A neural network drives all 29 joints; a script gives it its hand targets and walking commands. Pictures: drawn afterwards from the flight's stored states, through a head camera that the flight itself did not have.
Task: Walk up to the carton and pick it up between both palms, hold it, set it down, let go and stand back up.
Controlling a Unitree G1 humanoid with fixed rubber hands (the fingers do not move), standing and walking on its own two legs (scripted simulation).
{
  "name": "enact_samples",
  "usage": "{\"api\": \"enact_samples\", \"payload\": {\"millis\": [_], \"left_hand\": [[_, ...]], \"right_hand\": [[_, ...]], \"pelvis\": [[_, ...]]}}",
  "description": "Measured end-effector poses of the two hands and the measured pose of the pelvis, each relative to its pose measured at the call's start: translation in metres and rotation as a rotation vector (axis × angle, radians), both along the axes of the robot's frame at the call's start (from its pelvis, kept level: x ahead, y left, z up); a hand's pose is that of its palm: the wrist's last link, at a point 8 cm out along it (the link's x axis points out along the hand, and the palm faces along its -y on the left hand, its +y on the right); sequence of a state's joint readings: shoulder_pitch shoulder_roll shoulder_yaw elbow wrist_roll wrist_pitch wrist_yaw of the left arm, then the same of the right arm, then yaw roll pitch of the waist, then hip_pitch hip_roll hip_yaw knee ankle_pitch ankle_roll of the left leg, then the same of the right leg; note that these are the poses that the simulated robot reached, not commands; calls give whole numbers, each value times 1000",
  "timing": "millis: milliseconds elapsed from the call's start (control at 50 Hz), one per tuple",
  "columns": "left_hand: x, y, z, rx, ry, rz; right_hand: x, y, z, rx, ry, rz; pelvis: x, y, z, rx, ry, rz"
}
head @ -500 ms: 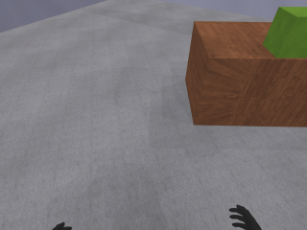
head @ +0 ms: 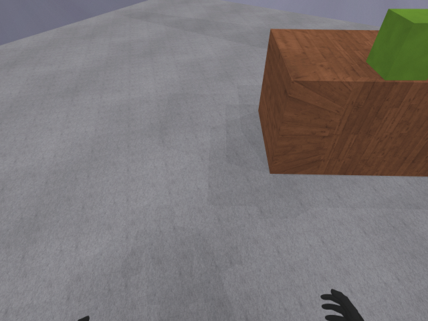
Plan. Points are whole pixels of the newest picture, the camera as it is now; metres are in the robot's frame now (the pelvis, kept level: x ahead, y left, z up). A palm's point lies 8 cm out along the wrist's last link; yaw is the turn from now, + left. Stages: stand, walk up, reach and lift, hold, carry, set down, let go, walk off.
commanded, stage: stand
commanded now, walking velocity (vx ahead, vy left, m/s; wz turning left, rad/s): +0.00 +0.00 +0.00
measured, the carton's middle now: (407, 45) +1.26 -0.94 +0.02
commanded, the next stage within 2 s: none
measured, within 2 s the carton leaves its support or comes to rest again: neither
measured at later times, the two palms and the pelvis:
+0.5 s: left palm out of the picture +0.11 +0.27 -0.10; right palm out of the picture +0.14 -0.26 -0.08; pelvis +0.00 +0.00 +0.00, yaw +0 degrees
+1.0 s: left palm out of the picture +0.11 +0.27 -0.09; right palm out of the picture +0.14 -0.26 -0.09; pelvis +0.01 +0.00 +0.00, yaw +0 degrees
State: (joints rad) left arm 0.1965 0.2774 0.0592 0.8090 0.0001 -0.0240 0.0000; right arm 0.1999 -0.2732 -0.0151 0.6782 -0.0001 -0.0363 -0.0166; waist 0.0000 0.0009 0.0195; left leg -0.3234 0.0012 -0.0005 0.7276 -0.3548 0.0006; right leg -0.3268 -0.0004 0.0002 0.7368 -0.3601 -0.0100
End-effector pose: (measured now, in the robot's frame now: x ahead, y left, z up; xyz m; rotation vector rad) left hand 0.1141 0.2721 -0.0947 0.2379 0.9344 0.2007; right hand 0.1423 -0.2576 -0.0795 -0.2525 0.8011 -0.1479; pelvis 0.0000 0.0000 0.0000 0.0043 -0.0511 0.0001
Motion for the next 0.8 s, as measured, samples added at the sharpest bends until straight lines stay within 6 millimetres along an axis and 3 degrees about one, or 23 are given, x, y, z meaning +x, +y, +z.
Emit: {"api": "enact_samples", "payload": {"millis": [800], "left_hand": [[-1, 2, 0, 6, 37, 5]], "right_hand": [[-2, 0, -5, 6, 43, -6]], "pelvis": [[5, 0, 3, -1, 17, 0]]}}
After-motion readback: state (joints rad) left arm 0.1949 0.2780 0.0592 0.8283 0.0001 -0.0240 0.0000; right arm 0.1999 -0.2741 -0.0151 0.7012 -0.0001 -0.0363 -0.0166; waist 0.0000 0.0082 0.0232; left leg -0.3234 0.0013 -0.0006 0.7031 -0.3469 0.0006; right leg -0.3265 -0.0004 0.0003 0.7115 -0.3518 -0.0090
